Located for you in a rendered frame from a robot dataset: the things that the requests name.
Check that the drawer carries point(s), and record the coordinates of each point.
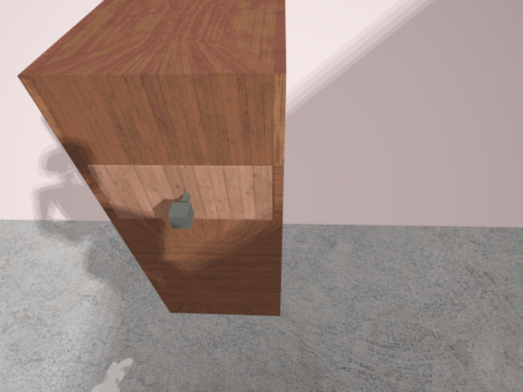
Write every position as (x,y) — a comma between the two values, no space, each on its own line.
(216,192)

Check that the handle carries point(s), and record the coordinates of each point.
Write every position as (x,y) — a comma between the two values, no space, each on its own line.
(181,214)

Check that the left robot hand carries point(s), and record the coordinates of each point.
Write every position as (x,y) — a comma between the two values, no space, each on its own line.
(114,376)

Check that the cabinet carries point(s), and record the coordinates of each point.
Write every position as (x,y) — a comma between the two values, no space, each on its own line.
(179,82)

